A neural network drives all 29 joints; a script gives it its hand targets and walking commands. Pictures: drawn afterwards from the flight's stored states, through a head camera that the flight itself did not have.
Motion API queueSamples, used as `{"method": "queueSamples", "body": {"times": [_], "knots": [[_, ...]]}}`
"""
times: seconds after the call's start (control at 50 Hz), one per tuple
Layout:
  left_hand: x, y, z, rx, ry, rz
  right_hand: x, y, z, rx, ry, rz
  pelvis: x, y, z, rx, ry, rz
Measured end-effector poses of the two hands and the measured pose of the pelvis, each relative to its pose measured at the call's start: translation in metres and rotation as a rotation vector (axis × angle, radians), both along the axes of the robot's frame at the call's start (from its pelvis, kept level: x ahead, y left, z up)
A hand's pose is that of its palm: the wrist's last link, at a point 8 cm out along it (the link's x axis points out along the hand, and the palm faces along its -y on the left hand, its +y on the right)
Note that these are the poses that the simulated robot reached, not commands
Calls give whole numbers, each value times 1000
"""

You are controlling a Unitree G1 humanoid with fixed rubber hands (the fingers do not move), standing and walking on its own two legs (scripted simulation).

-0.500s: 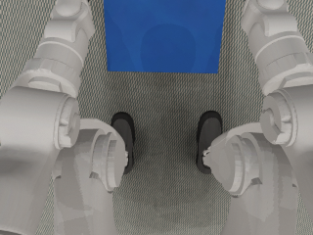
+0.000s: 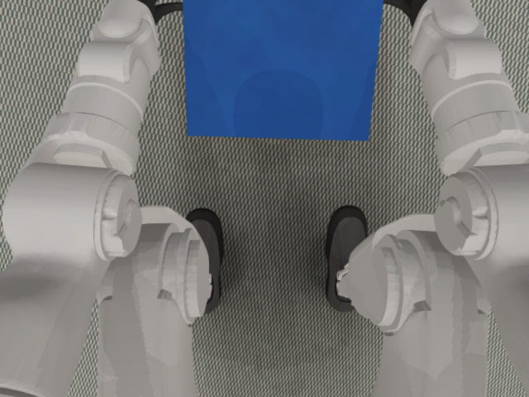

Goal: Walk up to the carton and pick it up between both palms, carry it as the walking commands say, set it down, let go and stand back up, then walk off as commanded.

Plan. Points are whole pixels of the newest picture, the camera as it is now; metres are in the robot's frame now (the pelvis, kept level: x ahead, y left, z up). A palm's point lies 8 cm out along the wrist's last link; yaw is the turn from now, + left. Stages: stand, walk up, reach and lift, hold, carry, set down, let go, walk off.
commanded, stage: reach and lift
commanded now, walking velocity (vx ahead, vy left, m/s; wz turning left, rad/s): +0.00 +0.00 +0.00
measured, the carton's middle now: (279, 33) +0.53 +0.00 -0.26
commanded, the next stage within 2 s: none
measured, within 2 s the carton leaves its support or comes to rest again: neither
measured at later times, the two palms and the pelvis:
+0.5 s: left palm out of the picture +0.54 +0.16 -0.12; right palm out of the picture +0.54 -0.16 -0.12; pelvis -0.01 +0.00 +0.01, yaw +0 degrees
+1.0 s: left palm out of the picture +0.52 +0.15 -0.06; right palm out of the picture +0.53 -0.16 -0.06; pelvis +0.00 +0.00 +0.05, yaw +1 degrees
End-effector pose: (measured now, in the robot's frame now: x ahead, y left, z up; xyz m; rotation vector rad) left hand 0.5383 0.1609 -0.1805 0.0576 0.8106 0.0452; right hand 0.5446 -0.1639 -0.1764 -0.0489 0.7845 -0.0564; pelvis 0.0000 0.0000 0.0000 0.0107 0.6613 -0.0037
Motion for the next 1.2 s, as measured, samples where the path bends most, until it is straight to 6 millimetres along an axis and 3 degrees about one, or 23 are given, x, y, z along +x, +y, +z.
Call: {"method": "queueSamples", "body": {"times": [0.4,0.8,1.2], "knots": [[-1,-2,45,-7,-69,40,-1,2,46,3,-70,-38,-10,2,8,1,30,5],[-5,-4,82,-8,-101,79,-3,4,82,-2,-97,-65,1,1,33,6,113,2],[-20,-7,152,-8,-129,114,-20,4,147,3,-109,-84,-3,-2,70,11,155,2]]}}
